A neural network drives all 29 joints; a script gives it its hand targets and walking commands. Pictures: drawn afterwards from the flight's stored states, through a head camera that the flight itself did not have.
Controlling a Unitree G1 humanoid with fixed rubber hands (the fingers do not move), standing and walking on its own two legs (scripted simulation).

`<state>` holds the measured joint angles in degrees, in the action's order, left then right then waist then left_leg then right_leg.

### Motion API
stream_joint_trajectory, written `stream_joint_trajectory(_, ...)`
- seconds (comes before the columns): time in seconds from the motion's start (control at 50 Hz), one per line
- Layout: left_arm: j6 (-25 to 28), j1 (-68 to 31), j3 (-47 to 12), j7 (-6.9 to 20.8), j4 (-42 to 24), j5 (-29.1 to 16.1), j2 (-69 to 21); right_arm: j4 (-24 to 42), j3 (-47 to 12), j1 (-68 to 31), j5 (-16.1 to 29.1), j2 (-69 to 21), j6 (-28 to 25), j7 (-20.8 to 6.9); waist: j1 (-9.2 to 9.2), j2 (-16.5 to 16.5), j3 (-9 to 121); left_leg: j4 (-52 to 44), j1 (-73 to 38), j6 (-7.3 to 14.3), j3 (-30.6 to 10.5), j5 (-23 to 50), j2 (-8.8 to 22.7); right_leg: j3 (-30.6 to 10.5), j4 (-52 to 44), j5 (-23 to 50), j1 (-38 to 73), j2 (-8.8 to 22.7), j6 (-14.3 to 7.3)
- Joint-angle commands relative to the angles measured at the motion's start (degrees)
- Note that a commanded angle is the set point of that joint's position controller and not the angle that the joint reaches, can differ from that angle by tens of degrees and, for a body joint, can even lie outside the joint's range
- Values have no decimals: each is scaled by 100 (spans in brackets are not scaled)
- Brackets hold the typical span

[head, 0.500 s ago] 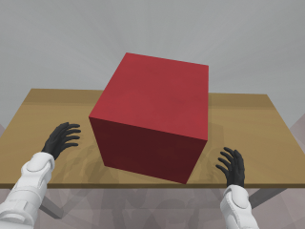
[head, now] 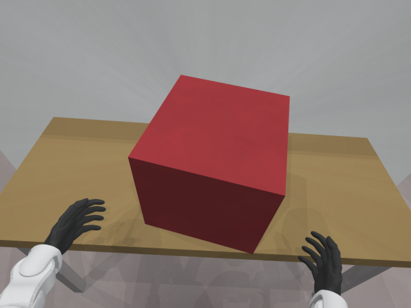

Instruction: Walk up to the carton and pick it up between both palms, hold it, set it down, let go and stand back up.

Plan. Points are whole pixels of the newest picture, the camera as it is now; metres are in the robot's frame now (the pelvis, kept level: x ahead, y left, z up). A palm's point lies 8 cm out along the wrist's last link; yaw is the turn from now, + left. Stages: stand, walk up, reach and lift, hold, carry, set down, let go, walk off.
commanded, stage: set down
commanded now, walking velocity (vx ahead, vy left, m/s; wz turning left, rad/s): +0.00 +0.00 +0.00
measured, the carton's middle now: (215, 161) +0.47 -0.02 +0.00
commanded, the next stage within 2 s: none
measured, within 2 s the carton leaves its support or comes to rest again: neither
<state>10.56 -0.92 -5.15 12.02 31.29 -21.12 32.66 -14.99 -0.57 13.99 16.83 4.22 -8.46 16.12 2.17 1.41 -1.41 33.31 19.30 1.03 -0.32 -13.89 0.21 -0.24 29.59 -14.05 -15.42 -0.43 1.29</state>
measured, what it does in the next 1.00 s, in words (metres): stands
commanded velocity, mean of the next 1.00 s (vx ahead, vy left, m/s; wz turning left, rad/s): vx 0.00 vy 0.00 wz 0.00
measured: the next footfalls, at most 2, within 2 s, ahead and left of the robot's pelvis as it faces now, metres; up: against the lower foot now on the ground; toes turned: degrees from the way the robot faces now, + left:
none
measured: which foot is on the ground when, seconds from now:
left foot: down 0.00-1.00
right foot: down 0.00-1.00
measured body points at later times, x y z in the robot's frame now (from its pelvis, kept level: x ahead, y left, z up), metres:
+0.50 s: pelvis +0.01 -0.01 +0.00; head +0.03 +0.01 +0.45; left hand +0.24 +0.27 -0.01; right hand +0.20 -0.22 -0.02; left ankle +0.04 +0.10 -0.73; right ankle +0.02 -0.14 -0.73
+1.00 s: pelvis +0.02 -0.03 +0.00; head +0.03 -0.03 +0.45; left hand +0.23 +0.24 -0.02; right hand +0.19 -0.23 -0.03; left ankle +0.04 +0.10 -0.73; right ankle +0.02 -0.14 -0.73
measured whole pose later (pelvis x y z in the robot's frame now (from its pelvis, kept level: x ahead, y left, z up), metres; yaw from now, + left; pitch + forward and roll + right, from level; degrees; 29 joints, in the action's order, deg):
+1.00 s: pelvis +0.02 -0.03 +0.00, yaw +0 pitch -3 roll +1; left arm 7.3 9.7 -2.6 10.2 25.2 -14.7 27.5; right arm -14.8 -1.4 20.4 9.6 4.1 -8.0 10.0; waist 0.1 1.0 -4.7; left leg 27.3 11.1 -1.1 -0.3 -13.0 0.2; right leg -0.3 29.6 -16.3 -10.1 -0.4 -0.6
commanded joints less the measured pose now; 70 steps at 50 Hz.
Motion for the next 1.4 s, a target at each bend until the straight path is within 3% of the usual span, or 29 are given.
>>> stream_joint_trajectory(0.0,172,253,969,-59,-1574,-250,1268,1856,-505,319,-463,109,-91,-33,-652,-585,407,-809,-1222,-214,66,398,148,-171,-721,-350,466,128,-366)
stream_joint_trajectory(0.08,185,432,922,-69,-1724,-193,1234,1816,-380,478,-600,199,-70,-76,-610,-746,189,-831,-1200,-216,28,170,175,-139,-750,-531,433,120,-408)
stream_joint_trajectory(0.12,199,465,937,-99,-1792,-226,1231,1911,-356,419,-589,198,-66,-113,-692,-744,195,-832,-1105,-205,30,78,197,-170,-752,-631,507,126,-407)
stream_joint_trajectory(0.26,195,597,798,-193,-1841,-143,1047,1528,-75,395,-798,241,-1,-226,-541,-817,81,-944,-1017,-218,52,-170,182,-152,-781,-716,601,102,-417)
stream_joint_trajectory(0.28,176,647,798,-200,-1859,-142,992,1594,-126,386,-756,187,6,-248,-600,-822,121,-983,-987,-222,63,-35,179,-178,-785,-572,651,108,-416)
stream_joint_trajectory(0.42,-40,901,790,-251,-1733,148,687,1107,122,354,-866,387,10,-408,-555,-1016,75,-1058,-1173,-342,-24,369,207,-161,-814,-159,789,31,-446)
stream_joint_trajectory(0.58,-83,1046,935,-225,-1773,476,494,917,62,531,-951,366,-149,-502,-518,-883,47,-986,-1516,-421,-2,1045,104,-178,-890,553,923,45,-361)
stream_joint_trajectory(0.6,-100,1108,982,-263,-1739,568,444,723,75,494,-966,502,-149,-564,-579,-976,43,-989,-1601,-458,-23,1209,115,-141,-876,632,841,-4,-381)
stream_joint_trajectory(0.64,-48,1107,1033,-218,-1684,561,491,814,-62,561,-952,338,-202,-534,-586,-830,103,-944,-1646,-426,39,1205,59,-199,-899,787,906,64,-315)
stream_joint_trajectory(0.72,-84,1079,1111,-217,-1466,736,390,441,-52,539,-1080,397,-201,-558,-629,-780,-11,-1013,-1719,-416,50,978,38,-165,-946,653,776,51,-299)
stream_joint_trajectory(0.88,-213,912,1130,-188,-1096,721,384,392,-149,284,-1114,341,-186,-597,-708,-534,-96,-1085,-1707,-315,188,586,1,-139,-1051,349,602,148,-192)
stream_joint_trajectory(0.92,-272,883,1098,-230,-1045,758,268,273,-107,208,-1133,420,-159,-666,-730,-633,-155,-1158,-1682,-310,203,499,22,-108,-1054,183,520,129,-223)
stream_joint_trajectory(0.94,-286,890,1102,-183,-1017,714,348,396,-158,296,-1150,334,-146,-620,-682,-449,-120,-1128,-1640,-268,235,444,2,-130,-1067,226,576,176,-173)
stream_joint_trajectory(1.02,-411,834,1118,-212,-899,797,269,174,-127,154,-1156,394,-98,-680,-752,-542,-111,-1190,-1632,-252,258,421,-7,-97,-1077,72,562,158,-202)
stream_joint_trajectory(1.1,-479,784,1080,-258,-980,817,207,116,-28,110,-1231,465,-62,-732,-688,-513,-98,-1223,-1575,-238,280,349,0,-72,-1075,18,569,139,-207)
stream_joint_trajectory(1.2,-621,822,1070,-363,-963,994,30,-188,42,18,-1250,541,-83,-823,-697,-609,-20,-1226,-1646,-269,289,599,9,-13,-1051,218,599,92,-239)
stream_joint_trajectory(1.34,-764,865,1080,-448,-875,1129,-130,-444,47,14,-1333,504,-149,-875,-651,-426,13,-1180,-1675,-246,366,774,-14,-2,-1045,545,686,90,-203)
stream_joint_trajectory(1.38,-826,879,1062,-520,-823,1250,-278,-663,90,-107,-1334,611,-213,-962,-695,-563,90,-1163,-1746,-292,325,920,2,77,-1018,578,624,13,-243)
